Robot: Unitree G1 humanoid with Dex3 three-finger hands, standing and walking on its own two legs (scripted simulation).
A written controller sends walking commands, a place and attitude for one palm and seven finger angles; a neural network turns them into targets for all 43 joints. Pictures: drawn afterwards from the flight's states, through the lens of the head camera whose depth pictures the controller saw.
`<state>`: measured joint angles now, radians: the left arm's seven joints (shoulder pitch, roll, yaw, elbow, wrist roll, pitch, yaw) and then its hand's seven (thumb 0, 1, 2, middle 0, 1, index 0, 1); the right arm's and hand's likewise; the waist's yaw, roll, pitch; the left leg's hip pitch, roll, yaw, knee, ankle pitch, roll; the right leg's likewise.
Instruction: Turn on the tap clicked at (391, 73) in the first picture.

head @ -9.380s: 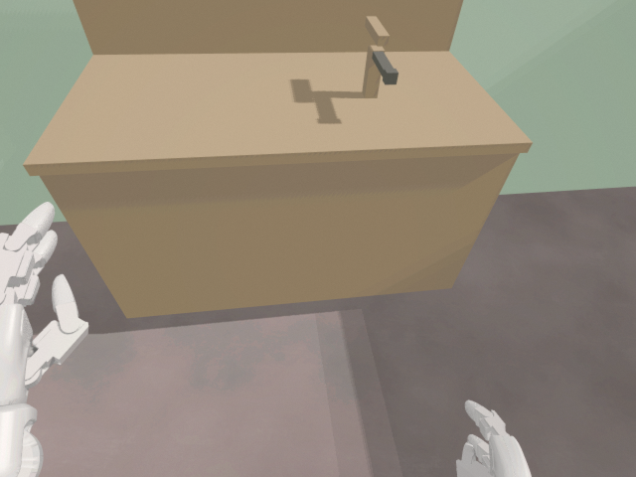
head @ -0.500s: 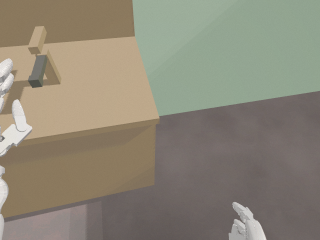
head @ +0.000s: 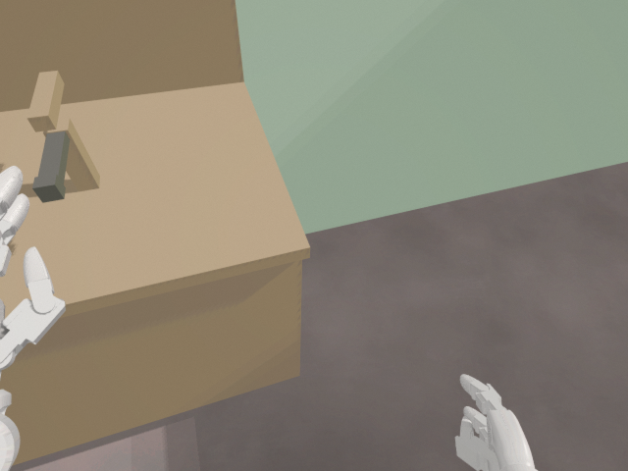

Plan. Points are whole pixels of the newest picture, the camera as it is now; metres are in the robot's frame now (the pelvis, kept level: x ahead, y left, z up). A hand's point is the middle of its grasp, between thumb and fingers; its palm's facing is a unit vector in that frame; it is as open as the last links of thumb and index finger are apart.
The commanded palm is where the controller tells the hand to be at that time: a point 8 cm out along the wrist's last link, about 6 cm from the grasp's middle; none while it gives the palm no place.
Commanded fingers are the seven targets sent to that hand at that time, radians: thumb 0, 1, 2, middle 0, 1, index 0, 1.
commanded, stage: shuffle to correct the standing spot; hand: left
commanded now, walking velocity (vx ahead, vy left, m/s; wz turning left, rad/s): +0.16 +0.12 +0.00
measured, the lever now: (49, 188) +0.45 +0.41 +0.09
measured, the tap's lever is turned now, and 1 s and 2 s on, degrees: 0 0 0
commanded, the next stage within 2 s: come to a stop and stand still in 0.68 s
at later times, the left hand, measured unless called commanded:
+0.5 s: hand (26, 263) +0.26 +0.30 +0.17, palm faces +0.41 -0.82 -0.40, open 7.4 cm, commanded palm +0.22 +0.34 +0.18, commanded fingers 0.00 0.90 0.90 -0.20 -0.30 -0.20 -0.30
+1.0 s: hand (0, 199) +0.35 +0.39 +0.16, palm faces +0.46 -0.79 -0.40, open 7.4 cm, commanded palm +0.30 +0.41 +0.18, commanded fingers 0.00 0.90 0.90 -0.20 -0.30 -0.20 -0.30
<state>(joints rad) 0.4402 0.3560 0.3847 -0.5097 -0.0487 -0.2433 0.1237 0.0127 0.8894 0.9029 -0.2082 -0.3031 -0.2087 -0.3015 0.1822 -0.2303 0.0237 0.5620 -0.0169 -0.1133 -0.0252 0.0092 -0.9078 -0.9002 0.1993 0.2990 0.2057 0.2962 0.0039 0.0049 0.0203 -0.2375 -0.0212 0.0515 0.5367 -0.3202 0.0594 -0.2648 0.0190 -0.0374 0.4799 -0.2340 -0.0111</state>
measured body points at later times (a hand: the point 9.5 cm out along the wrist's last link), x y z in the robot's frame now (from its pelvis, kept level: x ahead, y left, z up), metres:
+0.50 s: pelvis +0.06 +0.06 -0.02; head +0.09 +0.08 +0.43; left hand +0.23 +0.34 +0.19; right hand +0.23 -0.19 -0.10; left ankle +0.14 +0.19 -0.73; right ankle +0.01 -0.11 -0.74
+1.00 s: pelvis +0.14 +0.13 +0.00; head +0.16 +0.12 +0.44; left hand +0.32 +0.43 +0.18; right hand +0.31 -0.12 -0.10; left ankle +0.17 +0.25 -0.74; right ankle +0.10 +0.01 -0.73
